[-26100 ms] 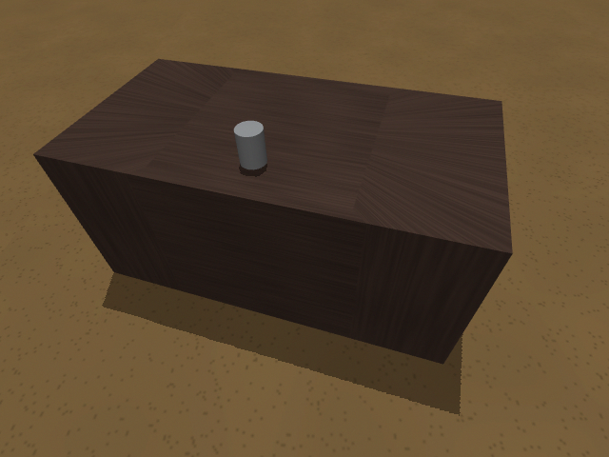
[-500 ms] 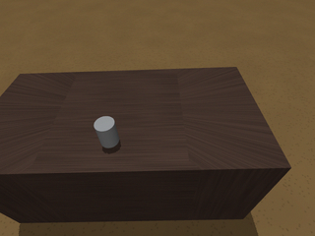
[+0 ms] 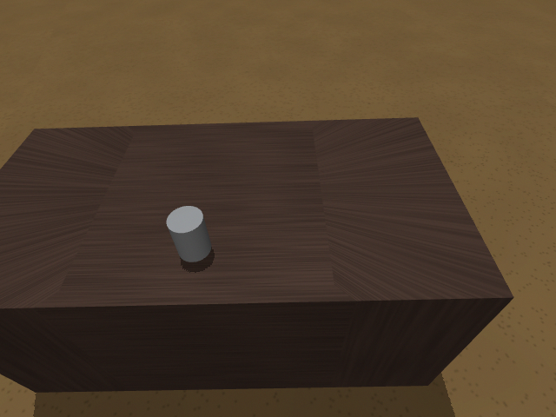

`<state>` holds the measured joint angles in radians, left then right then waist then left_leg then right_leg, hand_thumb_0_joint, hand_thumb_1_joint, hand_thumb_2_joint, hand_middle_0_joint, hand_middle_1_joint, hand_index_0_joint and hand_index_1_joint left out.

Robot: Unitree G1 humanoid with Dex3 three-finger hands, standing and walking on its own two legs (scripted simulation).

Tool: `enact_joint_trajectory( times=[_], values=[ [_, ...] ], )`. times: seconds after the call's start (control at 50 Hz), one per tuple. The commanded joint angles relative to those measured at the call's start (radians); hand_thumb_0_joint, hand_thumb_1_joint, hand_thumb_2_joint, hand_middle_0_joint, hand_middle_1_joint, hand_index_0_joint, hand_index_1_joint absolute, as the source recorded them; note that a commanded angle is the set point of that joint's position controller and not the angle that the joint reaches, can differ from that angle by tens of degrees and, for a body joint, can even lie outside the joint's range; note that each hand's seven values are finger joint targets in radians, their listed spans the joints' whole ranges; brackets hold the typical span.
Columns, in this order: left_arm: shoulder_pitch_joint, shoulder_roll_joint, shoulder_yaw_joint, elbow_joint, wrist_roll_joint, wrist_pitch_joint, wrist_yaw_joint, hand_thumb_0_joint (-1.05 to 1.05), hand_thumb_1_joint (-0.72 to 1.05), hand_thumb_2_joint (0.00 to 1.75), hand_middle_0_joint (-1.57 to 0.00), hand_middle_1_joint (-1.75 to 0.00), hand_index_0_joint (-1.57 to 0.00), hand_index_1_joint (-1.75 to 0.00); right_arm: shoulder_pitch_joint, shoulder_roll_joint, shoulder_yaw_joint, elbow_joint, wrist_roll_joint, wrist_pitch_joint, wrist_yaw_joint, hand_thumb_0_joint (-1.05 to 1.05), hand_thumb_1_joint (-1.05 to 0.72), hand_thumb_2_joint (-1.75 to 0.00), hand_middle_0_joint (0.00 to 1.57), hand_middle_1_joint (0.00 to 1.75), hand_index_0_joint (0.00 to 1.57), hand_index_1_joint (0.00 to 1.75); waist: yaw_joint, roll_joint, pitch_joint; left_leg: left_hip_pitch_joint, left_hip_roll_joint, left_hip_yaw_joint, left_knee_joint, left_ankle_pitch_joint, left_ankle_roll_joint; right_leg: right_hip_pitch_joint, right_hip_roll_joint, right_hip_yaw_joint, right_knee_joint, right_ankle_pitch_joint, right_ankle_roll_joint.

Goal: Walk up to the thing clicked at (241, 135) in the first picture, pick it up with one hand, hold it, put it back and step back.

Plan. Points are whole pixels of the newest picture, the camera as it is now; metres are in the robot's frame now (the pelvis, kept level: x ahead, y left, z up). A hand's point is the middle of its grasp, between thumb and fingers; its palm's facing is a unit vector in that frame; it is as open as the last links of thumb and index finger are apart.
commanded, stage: stand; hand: left
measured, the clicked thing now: (190, 234) +0.54 +0.23 -0.13
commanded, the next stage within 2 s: step back in 1.66 s
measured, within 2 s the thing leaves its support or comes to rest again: neither
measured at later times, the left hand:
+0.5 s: hand out of the picture +0.08 +0.25 -0.16, palm faces -0.02 -0.94 -0.35, open 7.4 cm
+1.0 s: hand out of the picture +0.08 +0.25 -0.16, palm faces -0.02 -0.94 -0.35, open 7.4 cm
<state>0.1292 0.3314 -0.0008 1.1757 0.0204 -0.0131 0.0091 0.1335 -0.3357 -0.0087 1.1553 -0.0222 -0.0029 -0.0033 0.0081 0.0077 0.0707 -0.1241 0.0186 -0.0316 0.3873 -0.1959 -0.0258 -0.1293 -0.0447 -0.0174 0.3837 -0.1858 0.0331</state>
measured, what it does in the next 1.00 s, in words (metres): stands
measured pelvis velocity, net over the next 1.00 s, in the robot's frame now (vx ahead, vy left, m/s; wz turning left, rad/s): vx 0.01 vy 0.00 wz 0.00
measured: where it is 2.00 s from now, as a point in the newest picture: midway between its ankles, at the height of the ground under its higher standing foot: outside the picture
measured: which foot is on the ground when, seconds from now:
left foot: down 0.00-1.00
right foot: down 0.00-1.00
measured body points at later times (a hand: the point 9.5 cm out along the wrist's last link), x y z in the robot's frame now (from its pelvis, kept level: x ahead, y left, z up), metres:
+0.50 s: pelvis +0.01 +0.00 +0.00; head +0.02 +0.00 +0.45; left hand +0.08 +0.30 -0.13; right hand +0.08 -0.30 -0.14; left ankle +0.01 +0.14 -0.74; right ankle +0.02 -0.14 -0.74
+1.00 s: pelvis +0.01 +0.00 +0.00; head +0.02 +0.00 +0.45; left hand +0.08 +0.30 -0.13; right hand +0.08 -0.30 -0.13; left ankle +0.01 +0.14 -0.74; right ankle +0.02 -0.14 -0.74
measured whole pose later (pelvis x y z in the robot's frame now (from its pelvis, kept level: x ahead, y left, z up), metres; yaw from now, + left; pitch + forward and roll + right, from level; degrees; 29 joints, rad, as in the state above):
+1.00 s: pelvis +0.01 +0.00 +0.00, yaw +0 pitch -3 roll +0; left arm 0.11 0.34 0.00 1.15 0.02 -0.01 0.00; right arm 0.12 -0.35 -0.01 1.15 -0.02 0.00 0.00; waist 0.00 0.01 0.06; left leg -0.10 0.02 -0.03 0.34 -0.19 -0.03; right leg -0.11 -0.04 -0.02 0.34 -0.18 0.03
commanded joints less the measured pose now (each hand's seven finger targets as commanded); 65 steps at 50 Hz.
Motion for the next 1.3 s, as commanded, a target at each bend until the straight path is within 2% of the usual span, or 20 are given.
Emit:
enact_joint_trajectory(
  times=[0.0,0.06,0.16,0.26,0.32,0.44,0.6,0.68,0.76,0.8,0.84,0.94,1.04,1.06,1.1,1.22,1.28],
  values=[
    [-0.04,0.209,0.04,-0.057,-0.008,-0.022,0.01,0.0,0.9,0.9,-0.2,-0.3,-0.2,-0.3,-0.032,-0.202,-0.036,-0.047,0.006,-0.023,-0.012,0.0,-0.9,-0.9,0.2,0.3,0.2,0.3,-0.004,0.002,-0.058,-0.04,0.09,-0.069,-0.096,0.069,0.039,0.03,-0.08,0.075,-0.08,0.055,-0.04],
    [-0.04,0.208,0.04,-0.053,-0.006,-0.021,0.011,0.0,0.9,0.9,-0.2,-0.3,-0.2,-0.3,-0.041,-0.206,-0.037,-0.047,0.008,-0.022,-0.012,0.0,-0.9,-0.9,0.2,0.3,0.2,0.3,-0.004,-0.005,-0.059,-0.024,0.093,-0.067,-0.091,0.102,0.04,0.025,-0.083,0.071,-0.081,0.08,-0.039],
    [-0.041,0.211,0.041,-0.051,-0.005,-0.018,0.01,0.0,0.9,0.9,-0.2,-0.3,-0.2,-0.3,-0.047,-0.213,-0.04,-0.047,0.009,-0.016,-0.009,0.0,-0.9,-0.9,0.2,0.3,0.2,0.3,-0.003,-0.008,-0.032,-0.051,0.088,-0.071,-0.109,0.001,0.042,0.011,-0.077,0.071,-0.103,-0.019,-0.036],
    [-0.039,0.213,0.041,-0.058,-0.006,-0.022,0.008,0.0,0.9,0.9,-0.2,-0.3,-0.2,-0.3,-0.046,-0.206,-0.036,-0.05,0.007,-0.023,-0.008,0.0,-0.9,-0.9,0.2,0.3,0.2,0.3,-0.007,-0.003,-0.074,-0.02,0.095,-0.069,-0.102,0.09,0.04,0.035,-0.088,0.073,-0.086,0.08,-0.04],
    [-0.05,0.216,0.044,-0.062,-0.007,-0.019,0.008,0.0,0.9,0.9,-0.2,-0.3,-0.2,-0.3,-0.046,-0.211,-0.036,-0.052,0.006,-0.023,-0.011,0.0,-0.9,-0.9,0.2,0.3,0.2,0.3,-0.009,-0.001,-0.078,-0.026,0.097,-0.065,-0.105,0.095,0.041,0.04,-0.085,0.068,-0.087,0.085,-0.038],
    [-0.048,0.206,0.043,-0.064,-0.009,-0.019,0.009,0.0,0.9,0.9,-0.2,-0.3,-0.2,-0.3,-0.056,-0.22,-0.035,-0.052,0.011,-0.028,-0.013,0.0,-0.9,-0.9,0.2,0.3,0.2,0.3,-0.005,0.001,-0.106,0.019,0.105,-0.062,-0.086,0.226,0.038,0.057,-0.089,0.063,-0.071,0.18,-0.036],
    [-0.047,0.214,0.045,-0.067,-0.007,-0.015,0.009,0.0,0.9,0.9,-0.2,-0.3,-0.2,-0.3,-0.057,-0.223,-0.035,-0.051,0.01,-0.024,-0.013,0.0,-0.9,-0.9,0.2,0.3,0.2,0.3,-0.006,-0.006,-0.088,0.012,0.101,-0.057,-0.101,0.174,0.037,0.044,-0.088,0.059,-0.088,0.149,-0.032],
    [-0.054,0.217,0.045,-0.072,-0.007,-0.019,0.009,0.0,0.9,0.9,-0.2,-0.3,-0.2,-0.3,-0.058,-0.221,-0.034,-0.055,0.011,-0.024,-0.012,0.0,-0.9,-0.9,0.2,0.3,0.2,0.3,-0.01,-0.021,-0.098,0.025,0.106,-0.058,-0.091,0.201,0.037,0.05,-0.092,0.059,-0.086,0.174,-0.033],
    [-0.061,0.218,0.045,-0.076,-0.009,-0.018,0.008,0.0,0.9,0.9,-0.2,-0.3,-0.2,-0.3,-0.055,-0.218,-0.033,-0.052,0.009,-0.022,-0.009,0.0,-0.9,-0.9,0.2,0.3,0.2,0.3,-0.01,-0.011,-0.07,-0.004,0.101,-0.059,-0.109,0.137,0.032,0.042,-0.089,0.064,-0.1,0.107,-0.036],
    [-0.056,0.22,0.044,-0.077,-0.009,-0.017,0.007,0.0,0.9,0.9,-0.2,-0.3,-0.2,-0.3,-0.061,-0.22,-0.035,-0.054,0.011,-0.022,-0.009,0.0,-0.9,-0.9,0.2,0.3,0.2,0.3,-0.009,-0.004,-0.069,0.001,0.101,-0.061,-0.112,0.135,0.033,0.037,-0.088,0.065,-0.102,0.105,-0.039],
    [-0.052,0.215,0.044,-0.076,-0.007,-0.015,0.006,0.0,0.9,0.9,-0.2,-0.3,-0.2,-0.3,-0.064,-0.218,-0.034,-0.053,0.011,-0.022,-0.008,0.0,-0.9,-0.9,0.2,0.3,0.2,0.3,-0.008,0.009,-0.055,-0.009,0.097,-0.059,-0.118,0.092,0.033,0.025,-0.084,0.061,-0.106,0.085,-0.039],
    [-0.052,0.224,0.048,-0.08,-0.006,-0.017,0.005,0.0,0.9,0.9,-0.2,-0.3,-0.2,-0.3,-0.056,-0.218,-0.038,-0.056,0.009,-0.018,-0.004,0.0,-0.9,-0.9,0.2,0.3,0.2,0.3,-0.008,-0.019,-0.052,-0.024,0.096,-0.065,-0.126,0.029,0.04,0.017,-0.083,0.063,-0.114,0.003,-0.042],
    [-0.05,0.218,0.047,-0.086,-0.01,-0.019,0.003,0.0,0.9,0.9,-0.2,-0.3,-0.2,-0.3,-0.045,-0.225,-0.037,-0.057,0.01,-0.023,-0.005,0.0,-0.9,-0.9,0.2,0.3,0.2,0.3,-0.013,0.008,-0.078,-0.015,0.096,-0.059,-0.115,0.071,0.038,0.035,-0.087,0.071,-0.106,0.07,-0.044],
    [-0.05,0.223,0.047,-0.086,-0.01,-0.02,0.003,0.0,0.9,0.9,-0.2,-0.3,-0.2,-0.3,-0.059,-0.22,-0.037,-0.059,0.01,-0.024,-0.005,0.0,-0.9,-0.9,0.2,0.3,0.2,0.3,-0.006,-0.004,-0.081,0.0,0.101,-0.063,-0.108,0.114,0.038,0.036,-0.089,0.071,-0.098,0.095,-0.046],
    [-0.05,0.227,0.048,-0.09,-0.01,-0.021,0.004,0.0,0.9,0.9,-0.2,-0.3,-0.2,-0.3,-0.052,-0.215,-0.035,-0.061,0.011,-0.025,-0.005,0.0,-0.9,-0.9,0.2,0.3,0.2,0.3,-0.01,-0.018,-0.102,0.011,0.103,-0.059,-0.1,0.16,0.036,0.051,-0.092,0.07,-0.092,0.142,-0.046],
    [-0.039,0.225,0.047,-0.085,-0.012,-0.017,0.003,0.0,0.9,0.9,-0.2,-0.3,-0.2,-0.3,-0.046,-0.221,-0.033,-0.06,0.011,-0.023,-0.008,0.0,-0.9,-0.9,0.2,0.3,0.2,0.3,-0.008,-0.003,-0.099,0.01,0.101,-0.058,-0.105,0.149,0.035,0.047,-0.087,0.064,-0.092,0.127,-0.044],
    [-0.043,0.222,0.045,-0.088,-0.012,-0.015,0.004,0.0,0.9,0.9,-0.2,-0.3,-0.2,-0.3,-0.045,-0.221,-0.032,-0.06,0.011,-0.024,-0.009,0.0,-0.9,-0.9,0.2,0.3,0.2,0.3,-0.008,-0.004,-0.098,0.008,0.103,-0.056,-0.102,0.182,0.035,0.053,-0.09,0.063,-0.086,0.159,-0.045]
  ],
)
